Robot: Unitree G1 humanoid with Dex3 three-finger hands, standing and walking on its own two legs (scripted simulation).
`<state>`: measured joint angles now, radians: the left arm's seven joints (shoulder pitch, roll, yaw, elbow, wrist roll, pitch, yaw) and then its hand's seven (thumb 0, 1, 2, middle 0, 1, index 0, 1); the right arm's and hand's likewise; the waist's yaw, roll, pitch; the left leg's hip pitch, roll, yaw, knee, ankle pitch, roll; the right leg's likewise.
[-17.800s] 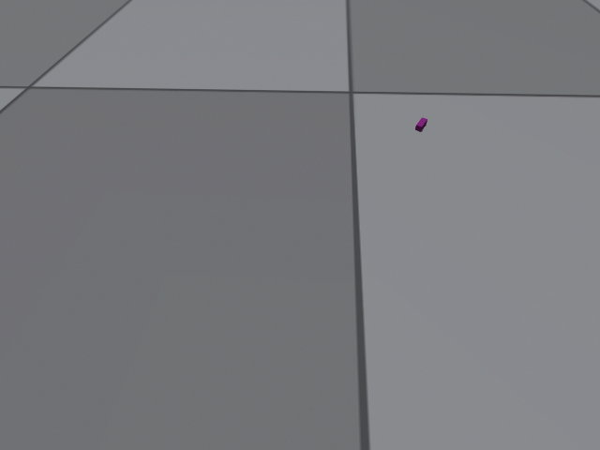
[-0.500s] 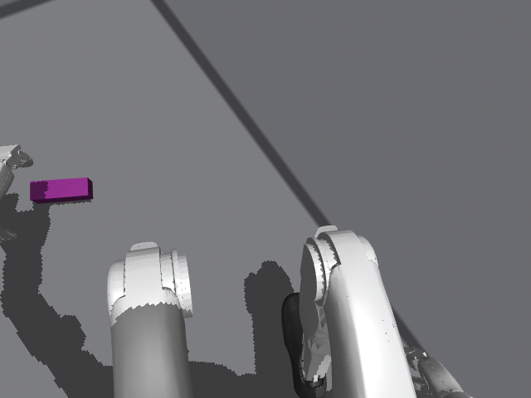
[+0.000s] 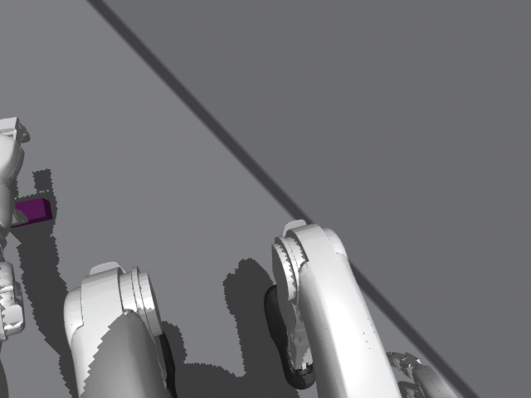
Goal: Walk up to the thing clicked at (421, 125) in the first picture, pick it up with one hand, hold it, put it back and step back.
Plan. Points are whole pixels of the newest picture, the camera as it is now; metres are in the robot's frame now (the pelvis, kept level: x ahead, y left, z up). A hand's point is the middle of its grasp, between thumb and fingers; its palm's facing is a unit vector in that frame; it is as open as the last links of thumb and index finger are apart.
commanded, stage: approach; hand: left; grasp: from above
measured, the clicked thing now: (17, 214) +0.44 +0.35 -0.30
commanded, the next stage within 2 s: rest palm in 0.80 s
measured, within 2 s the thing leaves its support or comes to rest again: neither
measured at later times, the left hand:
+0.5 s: hand out of the picture +0.44 +0.35 -0.16, palm faces -0.36 -0.07 -0.93, open 13.1 cm
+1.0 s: hand out of the picture +0.43 +0.36 -0.18, palm faces -0.41 -0.08 -0.91, open 13.1 cm
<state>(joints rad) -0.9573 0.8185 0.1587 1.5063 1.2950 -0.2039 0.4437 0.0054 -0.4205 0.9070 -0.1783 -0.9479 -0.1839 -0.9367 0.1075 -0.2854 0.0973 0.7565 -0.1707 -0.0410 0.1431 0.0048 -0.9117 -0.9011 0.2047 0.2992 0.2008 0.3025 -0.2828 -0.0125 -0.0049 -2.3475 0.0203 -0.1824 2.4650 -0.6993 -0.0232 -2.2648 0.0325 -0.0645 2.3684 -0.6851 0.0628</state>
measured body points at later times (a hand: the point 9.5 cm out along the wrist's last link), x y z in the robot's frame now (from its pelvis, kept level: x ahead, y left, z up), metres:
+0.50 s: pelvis +0.00 +0.01 +0.00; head +0.22 +0.11 +0.37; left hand +0.45 +0.36 -0.11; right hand +0.11 -0.27 -0.09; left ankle +0.07 +0.13 -0.28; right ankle +0.10 -0.13 -0.28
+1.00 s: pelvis +0.00 +0.00 -0.01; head +0.23 +0.10 +0.36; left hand +0.44 +0.36 -0.13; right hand +0.05 -0.27 -0.10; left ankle +0.07 +0.13 -0.28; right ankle +0.10 -0.13 -0.28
